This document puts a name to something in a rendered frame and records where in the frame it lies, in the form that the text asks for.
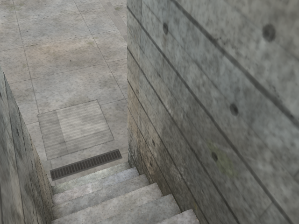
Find stairs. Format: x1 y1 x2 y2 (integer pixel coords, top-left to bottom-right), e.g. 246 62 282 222
50 161 200 224

